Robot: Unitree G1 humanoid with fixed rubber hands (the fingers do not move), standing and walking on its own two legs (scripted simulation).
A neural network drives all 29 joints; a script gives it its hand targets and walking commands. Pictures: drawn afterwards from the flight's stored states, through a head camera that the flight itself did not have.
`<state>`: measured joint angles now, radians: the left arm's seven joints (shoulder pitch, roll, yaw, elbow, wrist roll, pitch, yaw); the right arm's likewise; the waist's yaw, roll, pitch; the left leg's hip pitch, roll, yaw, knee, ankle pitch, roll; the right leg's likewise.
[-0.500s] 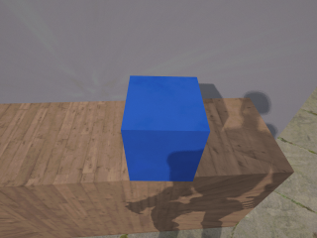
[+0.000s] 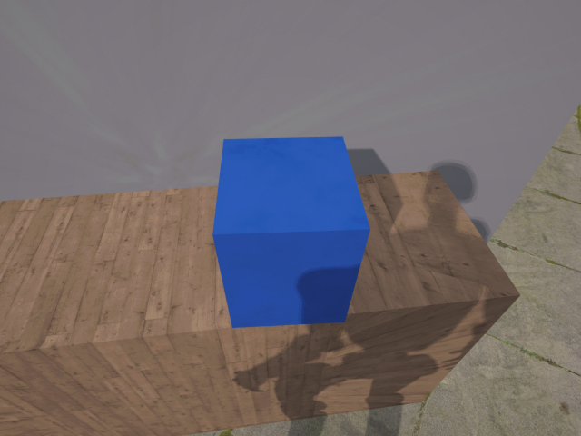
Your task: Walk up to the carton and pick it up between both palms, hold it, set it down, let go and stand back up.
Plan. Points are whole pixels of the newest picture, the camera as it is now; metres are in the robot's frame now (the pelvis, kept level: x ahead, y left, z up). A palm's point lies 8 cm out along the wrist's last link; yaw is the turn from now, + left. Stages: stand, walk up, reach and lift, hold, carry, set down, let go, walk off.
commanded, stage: walk up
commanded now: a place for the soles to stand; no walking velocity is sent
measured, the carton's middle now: (286, 234) +0.45 +0.01 +0.02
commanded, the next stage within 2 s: reach and lift in 0.24 s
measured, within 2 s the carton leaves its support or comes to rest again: neither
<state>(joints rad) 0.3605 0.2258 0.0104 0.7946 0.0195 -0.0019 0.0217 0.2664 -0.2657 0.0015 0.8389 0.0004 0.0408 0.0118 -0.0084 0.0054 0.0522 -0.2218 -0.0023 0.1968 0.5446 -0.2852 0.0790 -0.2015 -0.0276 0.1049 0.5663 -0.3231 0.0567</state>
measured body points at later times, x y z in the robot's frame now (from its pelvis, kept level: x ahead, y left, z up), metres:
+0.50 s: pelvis -0.03 -0.02 -0.03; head +0.06 -0.01 +0.41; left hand +0.18 +0.23 -0.12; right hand +0.17 -0.26 -0.14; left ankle +0.02 +0.07 -0.73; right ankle -0.01 -0.16 -0.73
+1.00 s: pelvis -0.03 -0.04 +0.00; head -0.03 -0.04 +0.45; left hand +0.14 +0.22 -0.07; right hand +0.13 -0.23 -0.08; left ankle +0.02 +0.07 -0.73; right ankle -0.01 -0.16 -0.73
